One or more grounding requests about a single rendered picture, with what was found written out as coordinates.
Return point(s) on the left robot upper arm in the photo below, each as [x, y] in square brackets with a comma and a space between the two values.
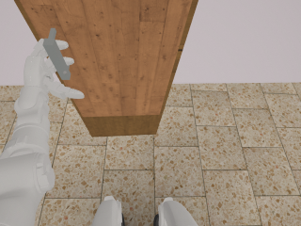
[24, 179]

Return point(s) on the right robot shin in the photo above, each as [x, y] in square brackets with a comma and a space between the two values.
[165, 200]

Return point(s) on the robot left hand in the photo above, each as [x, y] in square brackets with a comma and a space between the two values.
[36, 71]

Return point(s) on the left robot forearm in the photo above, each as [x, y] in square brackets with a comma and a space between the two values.
[32, 129]

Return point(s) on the robot left thigh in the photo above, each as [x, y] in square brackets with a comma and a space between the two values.
[109, 213]

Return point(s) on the cupboard door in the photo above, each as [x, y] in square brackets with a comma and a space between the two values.
[123, 50]

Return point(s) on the handle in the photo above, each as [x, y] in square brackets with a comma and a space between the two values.
[55, 55]

